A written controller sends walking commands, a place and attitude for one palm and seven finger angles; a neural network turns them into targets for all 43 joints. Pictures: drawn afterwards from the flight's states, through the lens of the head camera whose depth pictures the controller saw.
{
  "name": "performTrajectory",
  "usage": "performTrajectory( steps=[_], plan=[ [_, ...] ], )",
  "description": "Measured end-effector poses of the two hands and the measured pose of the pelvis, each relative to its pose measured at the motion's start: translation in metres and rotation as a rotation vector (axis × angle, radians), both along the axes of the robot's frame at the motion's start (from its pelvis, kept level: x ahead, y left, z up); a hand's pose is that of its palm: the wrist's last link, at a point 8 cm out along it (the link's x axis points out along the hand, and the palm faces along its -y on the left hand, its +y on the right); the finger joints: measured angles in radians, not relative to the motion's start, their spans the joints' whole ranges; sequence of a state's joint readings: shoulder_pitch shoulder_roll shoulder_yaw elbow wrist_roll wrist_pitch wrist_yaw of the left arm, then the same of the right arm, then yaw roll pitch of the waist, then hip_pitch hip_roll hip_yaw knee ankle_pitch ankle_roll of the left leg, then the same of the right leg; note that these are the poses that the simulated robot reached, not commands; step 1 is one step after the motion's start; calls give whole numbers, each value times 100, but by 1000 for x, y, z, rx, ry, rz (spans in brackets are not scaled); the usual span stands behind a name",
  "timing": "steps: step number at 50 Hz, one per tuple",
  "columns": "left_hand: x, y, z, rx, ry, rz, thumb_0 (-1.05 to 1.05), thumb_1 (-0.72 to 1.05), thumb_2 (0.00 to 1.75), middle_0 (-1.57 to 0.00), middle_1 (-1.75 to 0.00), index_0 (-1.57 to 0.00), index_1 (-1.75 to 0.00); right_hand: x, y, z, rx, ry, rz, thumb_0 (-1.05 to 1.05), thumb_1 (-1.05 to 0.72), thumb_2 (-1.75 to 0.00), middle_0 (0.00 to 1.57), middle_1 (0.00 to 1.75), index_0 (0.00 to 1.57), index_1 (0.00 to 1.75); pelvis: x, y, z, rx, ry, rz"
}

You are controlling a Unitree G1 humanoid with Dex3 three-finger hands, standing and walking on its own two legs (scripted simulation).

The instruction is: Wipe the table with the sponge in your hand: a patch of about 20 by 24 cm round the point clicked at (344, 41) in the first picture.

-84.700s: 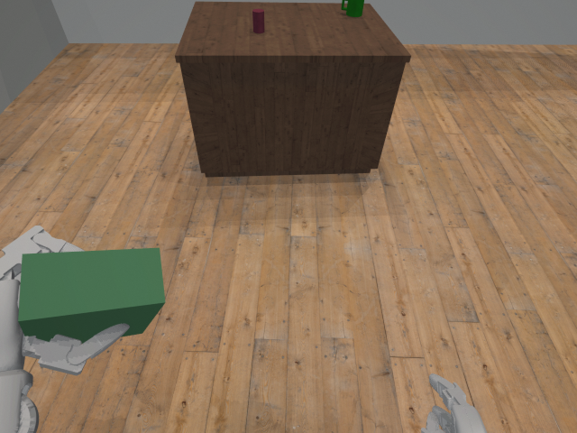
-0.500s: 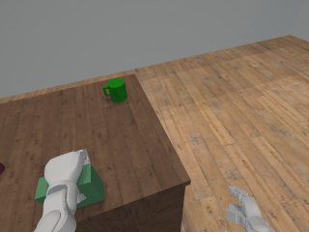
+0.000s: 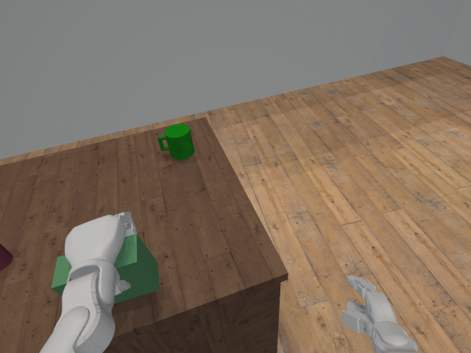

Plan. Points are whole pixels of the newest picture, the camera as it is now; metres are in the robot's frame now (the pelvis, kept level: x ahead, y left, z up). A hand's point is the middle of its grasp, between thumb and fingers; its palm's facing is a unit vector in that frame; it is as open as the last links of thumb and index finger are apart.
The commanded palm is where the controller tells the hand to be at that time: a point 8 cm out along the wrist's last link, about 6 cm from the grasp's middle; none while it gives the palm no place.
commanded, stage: lift the sponge slowly off the table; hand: left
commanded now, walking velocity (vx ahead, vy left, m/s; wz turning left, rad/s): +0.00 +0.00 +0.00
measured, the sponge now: (115, 278) +0.23 +0.27 +0.01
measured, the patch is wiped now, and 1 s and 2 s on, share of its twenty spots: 1.00 1.00 1.00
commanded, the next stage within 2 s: bring the sponge back beside the body in 0.94 s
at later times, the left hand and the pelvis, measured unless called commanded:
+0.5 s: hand (102, 247) +0.24 +0.26 +0.10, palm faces +0.05 -0.13 -0.99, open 9.6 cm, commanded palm +0.21 +0.26 +0.17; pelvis +0.00 -0.01 +0.00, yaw +0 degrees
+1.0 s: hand (95, 238) +0.24 +0.27 +0.12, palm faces +0.10 -0.14 -0.99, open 9.6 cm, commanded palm +0.20 +0.27 +0.19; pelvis -0.01 +0.01 +0.00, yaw +0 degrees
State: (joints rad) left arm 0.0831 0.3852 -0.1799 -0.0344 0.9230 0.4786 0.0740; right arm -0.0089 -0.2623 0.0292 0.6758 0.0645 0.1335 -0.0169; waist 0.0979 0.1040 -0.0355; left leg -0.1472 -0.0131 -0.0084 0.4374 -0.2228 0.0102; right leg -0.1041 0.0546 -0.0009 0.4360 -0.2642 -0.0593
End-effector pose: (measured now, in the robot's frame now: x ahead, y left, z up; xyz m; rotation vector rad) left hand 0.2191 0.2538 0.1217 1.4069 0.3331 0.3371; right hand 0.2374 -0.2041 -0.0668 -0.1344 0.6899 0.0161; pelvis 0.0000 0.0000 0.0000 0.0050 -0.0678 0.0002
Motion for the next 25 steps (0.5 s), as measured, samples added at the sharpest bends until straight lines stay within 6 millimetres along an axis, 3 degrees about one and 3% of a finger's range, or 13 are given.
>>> performTrajectory(
  steps=[25],
  plan=[
    [-3,8,29,4,-19,17,0,-51,105,-78,-142,-82,-140,7,-9,4,-13,-27,-2,1,-90,-89,20,30,20,30,0,-5,1,1,-10,2]
  ],
)
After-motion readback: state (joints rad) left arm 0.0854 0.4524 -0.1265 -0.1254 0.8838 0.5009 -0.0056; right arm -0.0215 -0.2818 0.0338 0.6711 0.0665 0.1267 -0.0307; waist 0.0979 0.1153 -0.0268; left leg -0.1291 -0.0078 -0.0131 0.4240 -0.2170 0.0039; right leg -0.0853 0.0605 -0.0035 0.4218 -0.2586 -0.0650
